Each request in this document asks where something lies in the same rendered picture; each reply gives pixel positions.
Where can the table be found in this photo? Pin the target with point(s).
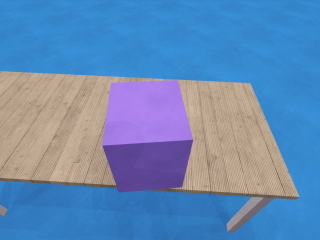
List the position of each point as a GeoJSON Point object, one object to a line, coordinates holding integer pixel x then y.
{"type": "Point", "coordinates": [52, 129]}

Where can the carton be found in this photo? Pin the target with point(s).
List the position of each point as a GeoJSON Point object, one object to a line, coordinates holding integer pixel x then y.
{"type": "Point", "coordinates": [147, 136]}

